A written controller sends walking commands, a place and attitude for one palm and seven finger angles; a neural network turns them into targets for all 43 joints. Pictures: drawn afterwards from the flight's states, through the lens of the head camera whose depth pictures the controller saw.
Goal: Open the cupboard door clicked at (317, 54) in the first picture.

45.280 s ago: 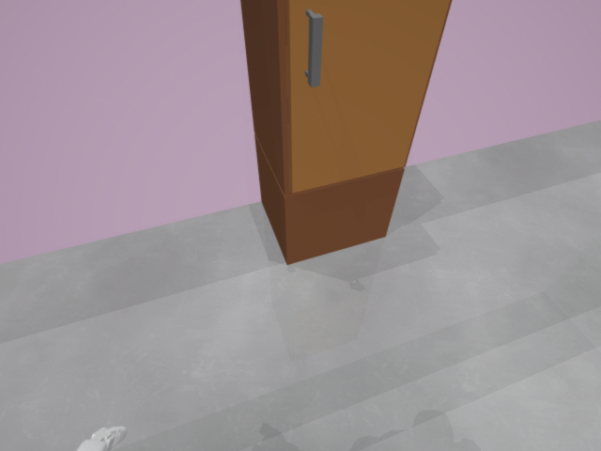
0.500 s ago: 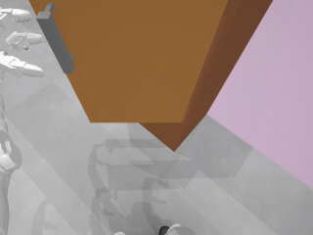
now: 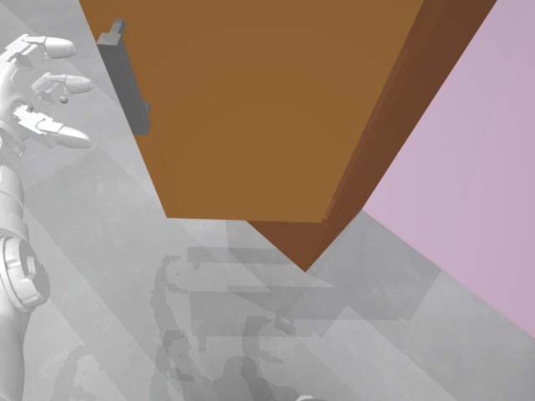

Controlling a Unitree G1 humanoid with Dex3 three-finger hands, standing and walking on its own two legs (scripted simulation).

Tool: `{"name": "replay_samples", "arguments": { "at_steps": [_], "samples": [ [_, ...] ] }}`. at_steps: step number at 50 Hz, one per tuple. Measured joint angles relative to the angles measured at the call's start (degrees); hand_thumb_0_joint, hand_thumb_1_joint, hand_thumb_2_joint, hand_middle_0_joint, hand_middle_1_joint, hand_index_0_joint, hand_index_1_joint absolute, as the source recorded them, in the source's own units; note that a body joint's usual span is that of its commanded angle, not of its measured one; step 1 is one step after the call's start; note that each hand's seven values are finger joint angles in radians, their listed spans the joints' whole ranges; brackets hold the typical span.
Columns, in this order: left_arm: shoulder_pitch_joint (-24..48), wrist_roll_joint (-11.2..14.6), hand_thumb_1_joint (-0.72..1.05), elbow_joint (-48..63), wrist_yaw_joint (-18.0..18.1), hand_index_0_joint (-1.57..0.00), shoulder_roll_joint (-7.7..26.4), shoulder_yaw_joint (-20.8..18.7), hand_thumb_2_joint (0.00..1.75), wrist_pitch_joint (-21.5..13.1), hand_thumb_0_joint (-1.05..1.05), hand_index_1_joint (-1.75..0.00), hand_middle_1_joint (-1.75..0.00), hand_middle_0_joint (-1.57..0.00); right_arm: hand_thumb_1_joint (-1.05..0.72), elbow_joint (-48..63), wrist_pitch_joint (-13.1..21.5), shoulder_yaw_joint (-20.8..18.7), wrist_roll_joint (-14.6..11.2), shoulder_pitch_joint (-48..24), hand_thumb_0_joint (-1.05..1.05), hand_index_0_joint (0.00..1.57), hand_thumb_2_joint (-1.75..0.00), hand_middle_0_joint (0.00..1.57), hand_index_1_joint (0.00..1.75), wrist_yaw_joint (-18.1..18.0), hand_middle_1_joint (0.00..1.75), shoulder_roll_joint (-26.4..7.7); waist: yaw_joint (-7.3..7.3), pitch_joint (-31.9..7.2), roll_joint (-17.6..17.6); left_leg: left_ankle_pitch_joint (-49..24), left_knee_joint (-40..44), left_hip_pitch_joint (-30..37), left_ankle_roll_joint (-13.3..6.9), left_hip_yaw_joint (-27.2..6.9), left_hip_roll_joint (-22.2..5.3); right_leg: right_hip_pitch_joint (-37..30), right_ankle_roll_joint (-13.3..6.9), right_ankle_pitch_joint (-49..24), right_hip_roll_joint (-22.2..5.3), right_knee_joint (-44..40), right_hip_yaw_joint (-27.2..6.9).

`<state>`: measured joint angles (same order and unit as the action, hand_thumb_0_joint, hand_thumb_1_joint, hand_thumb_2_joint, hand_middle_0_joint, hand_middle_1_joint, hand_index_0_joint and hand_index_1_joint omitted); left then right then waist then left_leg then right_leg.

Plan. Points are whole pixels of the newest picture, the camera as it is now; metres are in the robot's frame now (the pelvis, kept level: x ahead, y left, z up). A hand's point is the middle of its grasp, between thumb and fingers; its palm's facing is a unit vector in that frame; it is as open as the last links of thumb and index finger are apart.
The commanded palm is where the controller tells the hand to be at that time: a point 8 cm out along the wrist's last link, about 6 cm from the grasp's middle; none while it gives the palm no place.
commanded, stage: move the hooked fingers beside the handle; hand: left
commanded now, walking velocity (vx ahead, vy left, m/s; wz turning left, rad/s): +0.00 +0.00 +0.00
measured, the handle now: (131, 81) +0.54 +0.17 +0.14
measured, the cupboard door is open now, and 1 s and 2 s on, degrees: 43 43 43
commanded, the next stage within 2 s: slide the fingers in behind the handle in 1.10 s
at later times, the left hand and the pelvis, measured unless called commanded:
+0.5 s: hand (91, 92) +0.52 +0.22 +0.14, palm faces -0.05 -1.00 +0.00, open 14.0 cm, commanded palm +0.50 +0.27 +0.14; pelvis -0.01 +0.00 -0.01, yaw -1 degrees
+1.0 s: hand (81, 99) +0.50 +0.23 +0.14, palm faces -0.07 -1.00 +0.03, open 14.0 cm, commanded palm +0.50 +0.27 +0.14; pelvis +0.00 -0.01 +0.00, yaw +0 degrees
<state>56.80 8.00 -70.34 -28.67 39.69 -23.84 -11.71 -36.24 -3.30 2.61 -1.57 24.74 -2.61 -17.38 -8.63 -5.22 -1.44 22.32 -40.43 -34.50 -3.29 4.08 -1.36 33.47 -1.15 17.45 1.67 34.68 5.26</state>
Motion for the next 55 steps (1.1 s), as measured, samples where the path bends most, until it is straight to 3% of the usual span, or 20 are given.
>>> {"name": "replay_samples", "arguments": {
  "at_steps": [5, 13, 24, 34, 41, 47, 55],
  "samples": [
    [0.7, 0.3, -0.5, -0.5, 1.0, -0.3, -1.9, 0.9, 0.3, -0.3, -0.01, -1.2, -1.2, -0.3, -0.9, 0.0, 0.2, 0.2, 0.1, -1.3, 0.0, 0.2, -0.9, 0.21, 0.3, 0.0, 0.3, 0.0, 0.16, 0.5, 0.2, 0.1, -0.7, -0.3, -0.2, -0.2, 0.3, 0.2, 0.2, 0.2, -0.3, 0.7, 0.2],
    [4.3, -2.0, -0.5, -1.6, 4.5, -0.3, -2.2, 0.9, 0.3, -1.6, -0.01, -1.2, -1.2, -0.3, -0.9, -0.3, 1.2, 0.5, 0.5, -1.8, 0.0, 0.2, -0.9, 0.21, 0.3, 0.0, 0.3, 0.3, -1.17, 1.4, 0.3, -0.1, -1.9, -2.5, -0.2, -0.5, 0.5, 2.2, 0.2, 0.1, -0.6, 1.9, 0.6],
    [7.8, -3.9, -0.5, -6.8, 4.8, -0.3, 2.6, -0.9, 0.3, -0.5, -0.01, -1.2, -1.2, -0.3, -0.9, -0.4, 0.8, 1.3, 0.6, 1.7, 0.0, 0.2, -0.9, 0.21, 0.3, -0.4, 0.3, -0.3, -3.36, 1.9, -0.4, 0.1, -2.6, -4.5, -0.1, 0.3, -0.2, 4.8, -0.1, 0.1, 0.0, 2.8, -0.2],
    [4.4, -3.1, -0.5, -3.4, 2.3, -0.3, 3.8, -3.6, 0.3, -1.1, -0.01, -1.2, -1.2, -0.3, -0.9, -0.6, -0.4, 0.7, 0.3, 4.0, 0.0, 0.2, -0.9, 0.21, 0.3, -0.3, 0.3, -0.3, -3.36, 1.3, 0.1, 0.2, -1.9, -3.9, 0.5, 0.4, -1.1, 4.1, -0.6, -0.2, 1.0, 1.6, -0.5],
    [1.8, -1.5, -0.5, -1.9, 1.3, -0.3, 3.2, -2.2, 0.3, 0.1, -0.01, -1.2, -1.2, -0.3, -0.9, 0.1, -0.9, 0.3, 0.1, 2.6, 0.0, 0.2, -0.9, 0.21, 0.3, -0.3, 0.3, -0.7, -1.94, 0.9, -0.1, 0.3, -1.2, -2.4, 0.5, 0.1, -1.0, 2.5, -0.6, 0.0, 1.0, 0.8, -0.3],
    [1.6, -0.4, -0.5, -0.4, 1.2, -0.3, 0.5, 0.4, 0.3, -0.4, -0.01, -1.2, -1.2, -0.3, -0.9, 0.2, -0.3, 0.1, 0.1, 0.1, 0.0, 0.2, -0.9, 0.21, 0.3, -0.4, 0.3, -0.6, -0.8, 0.8, 0.0, 0.3, -1.3, -2.0, 0.6, -0.7, -0.6, 1.8, -0.6, 0.3, 0.6, 0.9, 0.5],
    [4.8, -2.2, -0.5, -3.2, 3.3, -0.3, 0.5, 0.3, 0.3, -0.2, -0.01, -1.2, -1.2, -0.3, -0.9, 1.2, 0.9, 0.7, 0.2, -2.8, 0.0, 0.2, -0.9, 0.21, 0.3, -0.6, 0.3, -0.4, -1.59, 1.2, 0.2, 0.3, -2.3, -3.4, 0.5, -1.0, -0.4, 3.1, -0.6, 0.5, 0.3, 2.1, 0.8]
  ]
}}
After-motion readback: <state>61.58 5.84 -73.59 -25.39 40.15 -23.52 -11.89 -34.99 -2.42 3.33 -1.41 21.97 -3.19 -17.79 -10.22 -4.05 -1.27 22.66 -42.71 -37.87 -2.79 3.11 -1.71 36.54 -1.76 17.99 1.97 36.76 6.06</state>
